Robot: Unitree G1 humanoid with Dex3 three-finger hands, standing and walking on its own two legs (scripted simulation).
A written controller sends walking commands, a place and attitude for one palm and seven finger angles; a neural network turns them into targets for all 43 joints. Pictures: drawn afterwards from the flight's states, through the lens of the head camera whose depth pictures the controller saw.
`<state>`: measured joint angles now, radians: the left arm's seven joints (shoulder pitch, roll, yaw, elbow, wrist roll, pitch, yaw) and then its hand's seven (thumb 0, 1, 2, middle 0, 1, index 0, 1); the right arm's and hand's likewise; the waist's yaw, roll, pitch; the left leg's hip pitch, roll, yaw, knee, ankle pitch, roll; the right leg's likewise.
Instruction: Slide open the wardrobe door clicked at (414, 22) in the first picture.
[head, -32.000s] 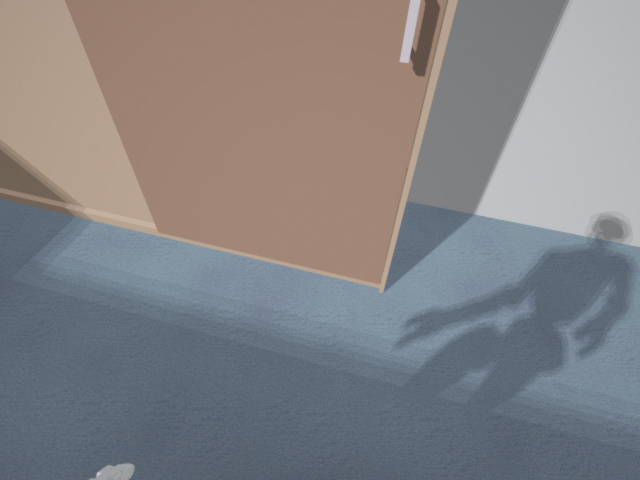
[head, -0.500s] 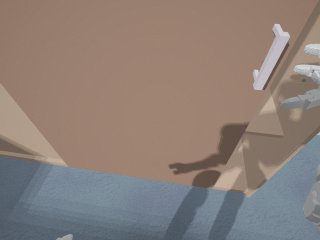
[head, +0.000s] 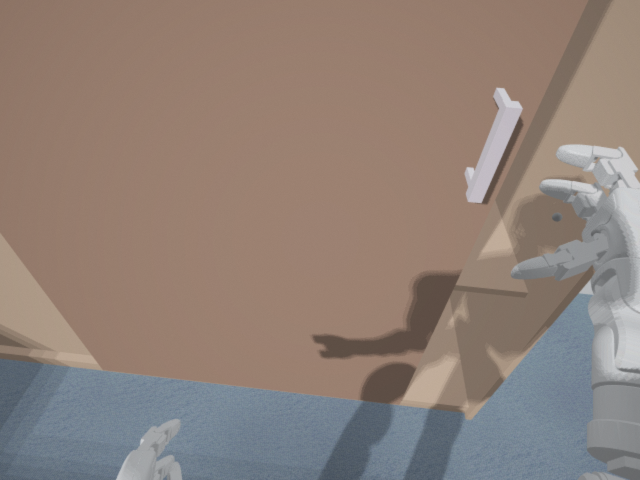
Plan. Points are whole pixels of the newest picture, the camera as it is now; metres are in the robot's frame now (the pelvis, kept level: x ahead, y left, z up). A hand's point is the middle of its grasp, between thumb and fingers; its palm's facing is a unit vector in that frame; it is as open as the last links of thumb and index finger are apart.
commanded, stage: slip the hand off the handle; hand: right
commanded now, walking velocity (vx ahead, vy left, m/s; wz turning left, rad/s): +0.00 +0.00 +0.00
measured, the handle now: (487, 147) +0.50 -0.20 +0.21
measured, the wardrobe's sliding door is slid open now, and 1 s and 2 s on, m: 0.22 0.22 0.22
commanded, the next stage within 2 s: draw the hand back to the body in 0.58 s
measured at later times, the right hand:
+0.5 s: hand (567, 243) +0.32 -0.24 +0.20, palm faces +0.23 +0.97 -0.13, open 14.7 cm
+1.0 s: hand (589, 269) +0.29 -0.25 +0.20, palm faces +0.14 +0.99 +0.00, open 14.7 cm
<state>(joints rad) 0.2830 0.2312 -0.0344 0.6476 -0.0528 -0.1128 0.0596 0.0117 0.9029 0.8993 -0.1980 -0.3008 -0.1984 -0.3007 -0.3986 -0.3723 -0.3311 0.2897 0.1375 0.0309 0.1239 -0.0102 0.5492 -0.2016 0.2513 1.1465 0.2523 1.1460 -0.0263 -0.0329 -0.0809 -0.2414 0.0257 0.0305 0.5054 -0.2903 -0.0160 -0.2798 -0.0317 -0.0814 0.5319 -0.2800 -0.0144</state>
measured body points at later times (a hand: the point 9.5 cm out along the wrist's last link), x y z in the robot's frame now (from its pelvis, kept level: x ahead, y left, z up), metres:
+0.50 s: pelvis -0.02 +0.03 +0.00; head -0.04 +0.05 +0.45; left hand +0.16 +0.26 -0.09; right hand +0.30 -0.29 +0.21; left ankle -0.02 +0.13 -0.74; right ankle +0.00 -0.11 -0.74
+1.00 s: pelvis -0.01 +0.01 +0.00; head -0.05 +0.03 +0.45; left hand +0.19 +0.25 -0.06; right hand +0.27 -0.30 +0.20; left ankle -0.02 +0.13 -0.74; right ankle +0.00 -0.11 -0.74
